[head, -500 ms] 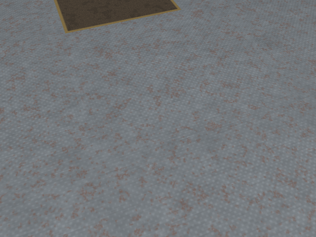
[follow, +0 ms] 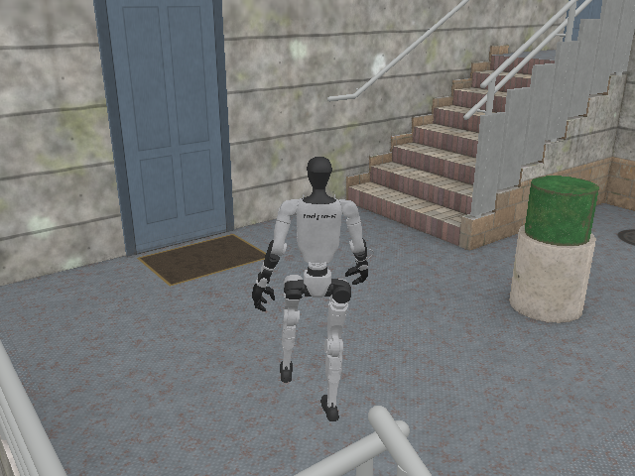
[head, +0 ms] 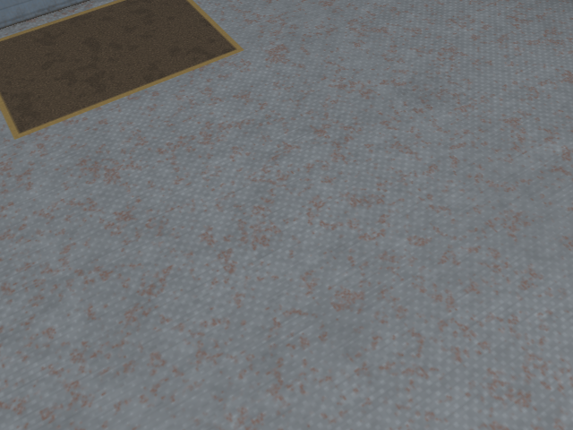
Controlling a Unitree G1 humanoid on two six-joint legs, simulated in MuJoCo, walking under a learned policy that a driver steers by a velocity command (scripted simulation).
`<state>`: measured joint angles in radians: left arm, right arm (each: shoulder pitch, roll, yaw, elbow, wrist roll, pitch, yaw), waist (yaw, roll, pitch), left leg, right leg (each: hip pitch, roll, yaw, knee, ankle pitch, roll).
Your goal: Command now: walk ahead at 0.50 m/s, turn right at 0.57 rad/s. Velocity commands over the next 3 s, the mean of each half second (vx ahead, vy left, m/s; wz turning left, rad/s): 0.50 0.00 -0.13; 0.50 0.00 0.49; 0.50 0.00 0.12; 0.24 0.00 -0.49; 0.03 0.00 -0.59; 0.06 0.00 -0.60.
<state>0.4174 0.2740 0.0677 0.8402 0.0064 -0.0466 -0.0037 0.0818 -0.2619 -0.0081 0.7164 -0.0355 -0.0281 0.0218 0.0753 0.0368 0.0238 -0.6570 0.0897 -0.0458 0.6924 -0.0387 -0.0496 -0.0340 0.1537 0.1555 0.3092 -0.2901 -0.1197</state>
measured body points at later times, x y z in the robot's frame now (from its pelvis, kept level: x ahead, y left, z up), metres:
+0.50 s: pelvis +0.27 +0.02 +0.00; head +0.30 +0.02 +0.45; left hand +0.50 +0.23 -0.09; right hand +0.21 -0.24 -0.13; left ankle +0.21 +0.13 -0.74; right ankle +0.39 -0.11 -0.71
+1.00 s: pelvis +0.51 +0.02 -0.01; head +0.55 +0.03 +0.44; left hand +0.42 +0.28 -0.14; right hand +0.78 -0.15 -0.10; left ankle +0.63 +0.16 -0.71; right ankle +0.41 -0.10 -0.74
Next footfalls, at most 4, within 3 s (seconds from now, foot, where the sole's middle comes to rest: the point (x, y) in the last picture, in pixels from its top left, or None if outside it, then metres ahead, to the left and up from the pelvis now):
0.10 left None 0.25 0.13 -0.78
0.56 right None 0.44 -0.10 -0.78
1.08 left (263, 338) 0.68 0.17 -0.78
1.64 right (291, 231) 1.02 0.12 -0.78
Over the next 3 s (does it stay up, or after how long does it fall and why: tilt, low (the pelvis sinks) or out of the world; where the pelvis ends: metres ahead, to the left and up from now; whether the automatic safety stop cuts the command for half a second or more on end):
stays up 0.98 0.18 0.01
